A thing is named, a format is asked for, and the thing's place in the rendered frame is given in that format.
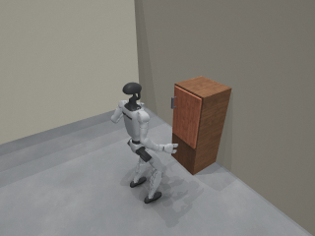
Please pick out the robot right upper arm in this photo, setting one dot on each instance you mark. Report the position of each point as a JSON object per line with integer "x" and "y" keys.
{"x": 143, "y": 119}

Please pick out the robot right forearm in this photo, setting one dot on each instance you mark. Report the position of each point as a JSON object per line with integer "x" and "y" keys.
{"x": 151, "y": 145}

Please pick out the robot left upper arm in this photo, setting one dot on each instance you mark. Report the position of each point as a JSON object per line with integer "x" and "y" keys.
{"x": 118, "y": 112}

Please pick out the robot right hand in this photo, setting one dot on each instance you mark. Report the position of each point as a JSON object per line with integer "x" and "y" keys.
{"x": 169, "y": 148}

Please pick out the right robot shin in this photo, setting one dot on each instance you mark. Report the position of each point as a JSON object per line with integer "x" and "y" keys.
{"x": 154, "y": 183}

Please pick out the cupboard door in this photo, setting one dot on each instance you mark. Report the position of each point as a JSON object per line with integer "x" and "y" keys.
{"x": 186, "y": 115}

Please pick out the robot head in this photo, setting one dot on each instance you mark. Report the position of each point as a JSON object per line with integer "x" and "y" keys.
{"x": 132, "y": 88}

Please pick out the handle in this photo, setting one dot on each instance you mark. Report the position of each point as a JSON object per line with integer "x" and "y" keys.
{"x": 172, "y": 102}

